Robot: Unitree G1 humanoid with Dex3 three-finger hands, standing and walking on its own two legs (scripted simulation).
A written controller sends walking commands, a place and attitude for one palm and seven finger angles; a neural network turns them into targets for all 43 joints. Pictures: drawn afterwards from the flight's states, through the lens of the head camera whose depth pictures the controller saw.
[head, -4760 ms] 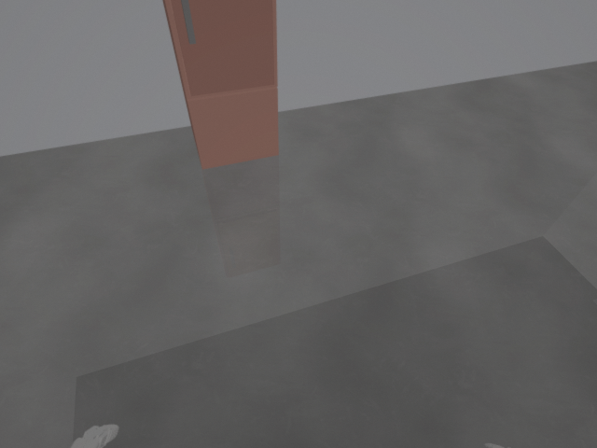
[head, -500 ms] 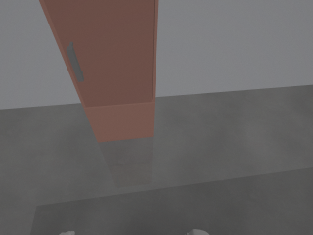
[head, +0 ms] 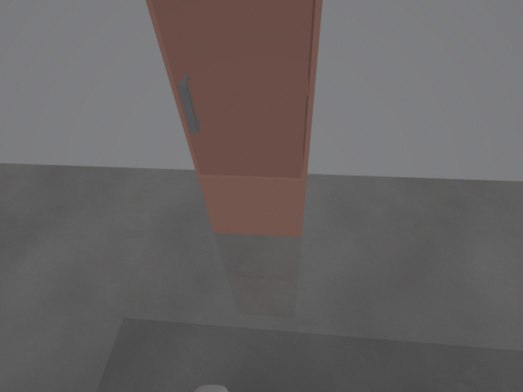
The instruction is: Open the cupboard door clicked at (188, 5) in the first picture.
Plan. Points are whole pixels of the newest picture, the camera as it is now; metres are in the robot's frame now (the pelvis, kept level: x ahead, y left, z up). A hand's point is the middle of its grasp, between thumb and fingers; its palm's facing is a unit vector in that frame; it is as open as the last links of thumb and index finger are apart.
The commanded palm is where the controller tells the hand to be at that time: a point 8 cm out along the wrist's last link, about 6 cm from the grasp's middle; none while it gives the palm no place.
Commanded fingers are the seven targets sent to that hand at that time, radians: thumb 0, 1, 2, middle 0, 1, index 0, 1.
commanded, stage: take the last steps up to it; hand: left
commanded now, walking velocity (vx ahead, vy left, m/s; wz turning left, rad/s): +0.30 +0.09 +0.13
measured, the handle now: (190, 104) +0.83 +0.27 -0.04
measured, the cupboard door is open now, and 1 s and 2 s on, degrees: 0 0 0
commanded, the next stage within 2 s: come to a stop and stand still in 0.88 s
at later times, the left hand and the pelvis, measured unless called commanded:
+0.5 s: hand out of the picture +0.09 +0.29 -0.18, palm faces +0.10 -0.98 -0.18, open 7.4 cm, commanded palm none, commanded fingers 0.00 0.90 0.90 -0.20 -0.30 -0.20 -0.30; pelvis +0.08 +0.09 +0.00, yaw +2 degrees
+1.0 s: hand (160, 304) +0.30 +0.25 -0.17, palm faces +0.05 -0.97 -0.23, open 7.2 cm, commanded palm none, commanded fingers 0.00 0.90 0.90 -0.20 -0.30 -0.20 -0.30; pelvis +0.26 +0.06 +0.00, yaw +1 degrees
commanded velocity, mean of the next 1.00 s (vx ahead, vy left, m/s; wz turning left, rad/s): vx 0.23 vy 0.01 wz -0.02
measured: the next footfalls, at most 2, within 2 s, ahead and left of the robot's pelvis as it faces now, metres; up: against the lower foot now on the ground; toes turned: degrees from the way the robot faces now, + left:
left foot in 0.22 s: +0.03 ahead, +0.18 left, +0.00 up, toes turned +9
right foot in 0.72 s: +0.32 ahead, -0.02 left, +0.00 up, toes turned -6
